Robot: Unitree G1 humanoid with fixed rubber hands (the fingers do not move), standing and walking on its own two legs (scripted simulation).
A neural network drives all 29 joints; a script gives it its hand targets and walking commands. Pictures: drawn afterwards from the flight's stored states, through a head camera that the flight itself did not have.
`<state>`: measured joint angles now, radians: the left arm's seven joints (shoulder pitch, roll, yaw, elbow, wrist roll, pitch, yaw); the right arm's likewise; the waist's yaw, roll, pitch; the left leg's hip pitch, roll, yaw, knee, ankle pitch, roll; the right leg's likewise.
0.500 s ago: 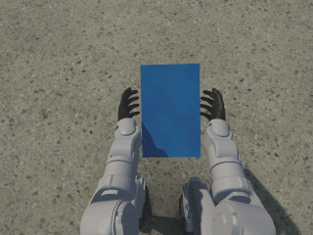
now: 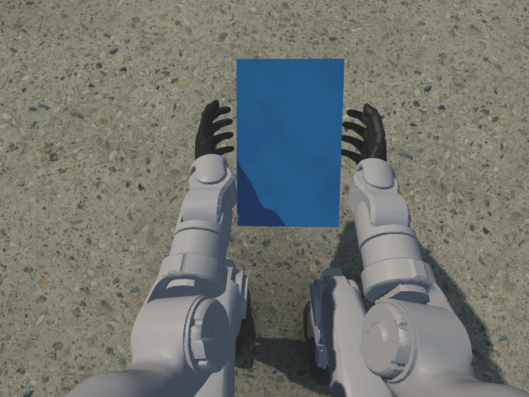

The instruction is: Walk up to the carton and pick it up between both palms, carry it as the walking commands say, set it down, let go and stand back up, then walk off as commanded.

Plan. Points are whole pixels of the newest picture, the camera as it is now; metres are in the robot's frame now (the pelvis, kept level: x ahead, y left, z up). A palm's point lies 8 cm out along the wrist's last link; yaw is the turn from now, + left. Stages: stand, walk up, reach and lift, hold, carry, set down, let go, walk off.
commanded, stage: set down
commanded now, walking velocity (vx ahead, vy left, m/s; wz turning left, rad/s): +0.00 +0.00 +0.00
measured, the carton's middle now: (286, 148) +0.51 +0.00 -0.17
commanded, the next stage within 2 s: none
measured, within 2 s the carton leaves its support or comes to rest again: neither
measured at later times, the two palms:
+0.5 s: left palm (218, 157) +0.48 +0.12 -0.16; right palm (353, 162) +0.48 -0.11 -0.16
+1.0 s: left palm (223, 160) +0.51 +0.13 -0.25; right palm (342, 164) +0.51 -0.12 -0.25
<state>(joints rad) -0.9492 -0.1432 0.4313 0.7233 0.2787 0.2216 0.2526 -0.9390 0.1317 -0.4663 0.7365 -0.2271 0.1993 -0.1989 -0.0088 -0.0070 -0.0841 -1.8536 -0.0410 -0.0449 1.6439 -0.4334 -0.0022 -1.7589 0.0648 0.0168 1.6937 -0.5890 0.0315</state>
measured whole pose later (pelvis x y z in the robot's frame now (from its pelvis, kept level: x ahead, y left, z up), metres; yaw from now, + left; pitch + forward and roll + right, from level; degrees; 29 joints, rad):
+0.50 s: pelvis -0.01 -0.01 -0.06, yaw -1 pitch +42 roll -2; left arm -1.11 -0.06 0.43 0.75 0.25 0.24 0.22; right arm -1.09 0.08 -0.44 0.74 -0.21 0.23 -0.21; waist 0.00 -0.01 -0.02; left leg -2.09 -0.05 -0.06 1.82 -0.45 -0.02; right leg -2.00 0.08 0.01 1.88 -0.61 0.03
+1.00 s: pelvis -0.01 +0.00 -0.11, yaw -1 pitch +42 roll -3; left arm -1.27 0.03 0.40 0.81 0.20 0.25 0.20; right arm -1.26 -0.01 -0.39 0.80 -0.15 0.23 -0.18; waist 0.00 -0.01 0.14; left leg -2.26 -0.06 -0.05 1.99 -0.47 -0.03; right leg -2.16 0.09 0.01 2.06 -0.64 0.04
